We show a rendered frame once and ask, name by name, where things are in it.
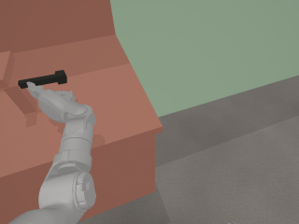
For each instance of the tap lever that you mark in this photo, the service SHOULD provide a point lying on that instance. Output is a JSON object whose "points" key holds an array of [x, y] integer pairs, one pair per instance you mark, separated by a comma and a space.
{"points": [[59, 77]]}

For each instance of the counter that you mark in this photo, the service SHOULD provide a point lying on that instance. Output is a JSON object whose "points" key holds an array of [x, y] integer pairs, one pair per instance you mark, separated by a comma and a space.
{"points": [[38, 38]]}

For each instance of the robot left upper arm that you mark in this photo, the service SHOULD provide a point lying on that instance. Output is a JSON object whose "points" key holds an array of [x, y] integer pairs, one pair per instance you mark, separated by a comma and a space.
{"points": [[63, 199]]}

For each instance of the robot left hand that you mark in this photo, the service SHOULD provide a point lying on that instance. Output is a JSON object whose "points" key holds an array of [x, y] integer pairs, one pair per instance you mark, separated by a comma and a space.
{"points": [[51, 102]]}

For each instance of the robot left forearm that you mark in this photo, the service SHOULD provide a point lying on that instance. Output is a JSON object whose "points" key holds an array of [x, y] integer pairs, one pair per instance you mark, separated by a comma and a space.
{"points": [[77, 141]]}

